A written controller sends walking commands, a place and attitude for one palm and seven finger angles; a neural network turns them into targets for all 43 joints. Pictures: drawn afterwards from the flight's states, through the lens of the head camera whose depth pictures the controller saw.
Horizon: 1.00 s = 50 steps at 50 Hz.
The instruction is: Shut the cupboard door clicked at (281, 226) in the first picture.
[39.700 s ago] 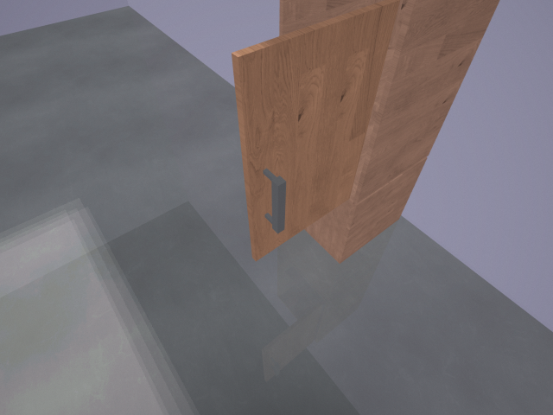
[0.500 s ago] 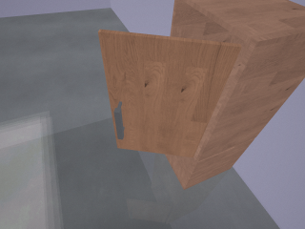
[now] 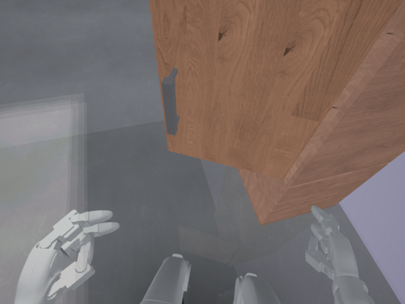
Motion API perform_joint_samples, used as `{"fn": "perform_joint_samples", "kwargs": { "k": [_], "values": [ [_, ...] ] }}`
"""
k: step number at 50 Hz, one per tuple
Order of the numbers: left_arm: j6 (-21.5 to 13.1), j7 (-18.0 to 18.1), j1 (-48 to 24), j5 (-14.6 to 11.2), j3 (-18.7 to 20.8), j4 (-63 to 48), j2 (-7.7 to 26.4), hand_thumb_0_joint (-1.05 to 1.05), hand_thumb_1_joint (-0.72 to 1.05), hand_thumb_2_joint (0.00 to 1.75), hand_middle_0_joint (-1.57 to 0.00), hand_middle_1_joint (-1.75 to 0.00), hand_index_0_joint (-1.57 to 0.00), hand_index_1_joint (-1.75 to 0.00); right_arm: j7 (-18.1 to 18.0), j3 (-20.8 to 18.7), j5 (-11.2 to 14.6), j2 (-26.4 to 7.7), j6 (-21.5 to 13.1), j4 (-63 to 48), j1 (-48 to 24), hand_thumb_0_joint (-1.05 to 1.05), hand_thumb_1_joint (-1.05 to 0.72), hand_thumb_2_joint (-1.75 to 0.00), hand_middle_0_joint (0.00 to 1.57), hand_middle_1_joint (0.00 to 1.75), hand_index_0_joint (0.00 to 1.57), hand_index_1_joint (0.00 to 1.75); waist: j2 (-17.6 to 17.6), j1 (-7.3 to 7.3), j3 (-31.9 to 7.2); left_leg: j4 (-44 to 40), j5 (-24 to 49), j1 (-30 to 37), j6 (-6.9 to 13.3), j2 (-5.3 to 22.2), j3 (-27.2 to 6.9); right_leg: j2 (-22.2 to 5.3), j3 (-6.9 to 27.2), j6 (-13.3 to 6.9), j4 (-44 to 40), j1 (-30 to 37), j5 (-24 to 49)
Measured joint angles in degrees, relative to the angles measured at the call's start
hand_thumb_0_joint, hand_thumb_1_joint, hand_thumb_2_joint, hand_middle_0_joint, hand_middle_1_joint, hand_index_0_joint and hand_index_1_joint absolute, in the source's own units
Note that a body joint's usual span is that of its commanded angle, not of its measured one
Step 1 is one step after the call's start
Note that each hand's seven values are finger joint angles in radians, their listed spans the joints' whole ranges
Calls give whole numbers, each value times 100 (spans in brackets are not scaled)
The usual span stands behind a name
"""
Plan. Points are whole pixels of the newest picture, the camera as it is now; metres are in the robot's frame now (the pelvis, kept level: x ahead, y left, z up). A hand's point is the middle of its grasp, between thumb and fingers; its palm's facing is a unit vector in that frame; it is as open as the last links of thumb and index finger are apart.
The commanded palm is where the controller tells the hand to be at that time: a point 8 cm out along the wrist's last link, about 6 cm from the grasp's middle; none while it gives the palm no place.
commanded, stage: raise the hand and make a fist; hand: left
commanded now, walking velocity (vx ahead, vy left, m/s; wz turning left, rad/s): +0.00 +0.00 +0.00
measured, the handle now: (173, 103) +0.54 +0.16 +0.04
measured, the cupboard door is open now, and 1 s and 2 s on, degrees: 60 60 60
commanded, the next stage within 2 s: bring the fist close to the handle in 1.36 s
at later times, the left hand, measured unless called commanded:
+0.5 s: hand (118, 243) +0.20 +0.17 +0.05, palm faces -0.19 -0.98 -0.01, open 3.4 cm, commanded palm +0.18 +0.24 +0.06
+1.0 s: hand (109, 214) +0.24 +0.20 +0.07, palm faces -0.13 -0.99 -0.06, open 3.1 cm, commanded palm +0.22 +0.25 +0.06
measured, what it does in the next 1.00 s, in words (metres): stands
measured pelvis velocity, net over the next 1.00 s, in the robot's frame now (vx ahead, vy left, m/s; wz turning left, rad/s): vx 0.01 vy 0.01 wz -0.03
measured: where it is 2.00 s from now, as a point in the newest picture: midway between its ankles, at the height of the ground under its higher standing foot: outside the picture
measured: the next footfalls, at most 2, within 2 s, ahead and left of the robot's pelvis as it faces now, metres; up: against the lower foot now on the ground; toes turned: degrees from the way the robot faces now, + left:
none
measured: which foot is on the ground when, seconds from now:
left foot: down 0.00-1.00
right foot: down 0.00-1.00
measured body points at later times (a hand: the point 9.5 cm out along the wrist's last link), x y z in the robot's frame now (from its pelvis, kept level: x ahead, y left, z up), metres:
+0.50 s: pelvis +0.00 +0.01 +0.00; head +0.08 +0.02 +0.44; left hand +0.21 +0.23 +0.05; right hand +0.18 -0.25 -0.07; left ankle +0.06 +0.11 -0.61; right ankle +0.03 -0.11 -0.61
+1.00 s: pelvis +0.01 +0.01 +0.00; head +0.09 +0.03 +0.45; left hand +0.24 +0.25 +0.07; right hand +0.20 -0.22 -0.07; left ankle +0.06 +0.11 -0.61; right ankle +0.03 -0.11 -0.61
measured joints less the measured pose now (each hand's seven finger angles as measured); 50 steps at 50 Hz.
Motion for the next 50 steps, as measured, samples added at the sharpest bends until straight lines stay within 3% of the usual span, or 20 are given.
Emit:
{"fn": "perform_joint_samples", "kwargs": {
  "k": [2,4,8,10,12,14,17,21,27,35,42,50],
  "values": [
    [-68,-126,-241,-58,-53,-282,-45,2,91,90,-57,-71,-57,-71,-63,114,18,54,0,102,-79,1,-90,-90,20,30,20,30,184,63,-40,138,-34,-169,1,8,-56,13,-54,-5,89,-133,-25],
    [88,-326,-589,-48,-141,-357,-97,2,91,90,-61,-75,-61,-75,-103,212,70,174,53,167,-122,1,-90,-90,20,30,20,30,298,69,-76,205,-41,-304,2,27,-37,26,-34,1,160,-282,-23],
    [1089,-678,-1096,89,-271,-69,-68,1,91,90,-68,-83,-68,-83,-140,325,201,450,303,121,26,2,-90,-90,21,30,20,30,342,-84,-119,116,8,-398,25,52,115,34,115,24,165,-474,31],
    [1581,-647,-1094,108,-223,14,-19,1,90,90,-72,-87,-72,-87,-143,316,221,533,430,67,187,2,-90,-90,21,30,20,30,318,-190,-121,8,36,-341,36,58,192,34,192,41,104,-466,59],
    [1789,-444,-931,72,-81,-33,7,1,90,90,-75,-91,-76,-91,-147,256,211,565,515,43,371,2,-90,-90,21,30,20,30,282,-251,-130,-96,49,-250,38,75,242,50,245,49,20,-407,87],
    [1695,-175,-704,5,86,-165,-5,2,90,90,-79,-95,-79,-95,-147,168,201,541,540,57,553,2,-90,-90,21,30,20,30,246,-271,-146,-186,58,-159,39,79,261,55,265,53,-67,-324,107],
    [1215,85,-435,-57,231,-344,-53,2,91,90,-85,-101,-85,-101,-157,71,180,396,496,140,747,2,-90,-90,21,30,20,30,219,-253,-210,-244,70,-112,49,62,245,44,250,65,-148,-256,121],
    [706,16,-419,-14,69,-233,-106,1,91,90,-92,-109,-92,-109,-187,31,192,133,421,206,753,2,-90,-90,21,30,20,30,249,-282,-267,-143,61,-235,84,28,196,14,199,89,-97,-326,105],
    [926,-116,-698,255,-339,-6,47,1,91,90,-103,-121,-103,-121,-257,33,221,54,378,12,565,2,-90,-90,20,30,20,30,165,-383,-207,5,34,-398,127,53,226,34,229,112,26,-493,112],
    [985,383,-738,171,22,-337,80,2,90,90,-118,-137,-118,-137,-146,164,196,266,567,-153,507,2,-90,-90,20,30,20,30,200,-367,-303,-198,62,-150,139,45,201,39,210,137,-238,-210,172],
    [1231,128,-898,346,-268,240,70,1,91,90,-126,-146,-126,-147,-146,384,174,245,551,-263,547,1,-90,-90,21,30,20,30,244,-347,-289,-319,99,-102,164,17,199,16,208,161,-368,-149,204],
    [854,135,-1185,168,38,15,173,2,90,90,-129,-150,-129,-150,-103,306,130,183,550,-104,582,1,-90,-90,21,30,20,30,194,-342,-250,-147,-8,-243,126,43,154,46,168,126,-220,-274,105]
  ]
}}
